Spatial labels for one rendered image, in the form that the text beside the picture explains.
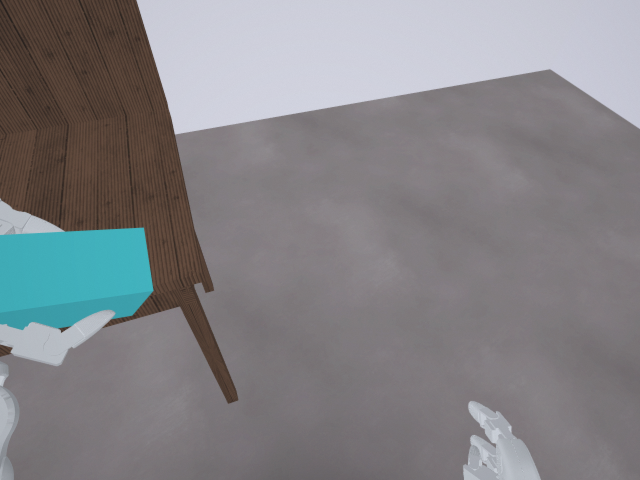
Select sponge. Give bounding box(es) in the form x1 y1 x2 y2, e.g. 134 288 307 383
0 228 153 330

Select robot right hand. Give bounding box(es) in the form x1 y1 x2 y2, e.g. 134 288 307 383
463 401 541 480

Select robot left hand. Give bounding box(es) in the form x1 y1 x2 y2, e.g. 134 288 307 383
0 199 116 366

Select table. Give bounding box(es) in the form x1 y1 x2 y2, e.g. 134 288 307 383
0 0 238 404

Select left robot forearm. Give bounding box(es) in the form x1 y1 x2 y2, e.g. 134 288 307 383
0 361 20 480

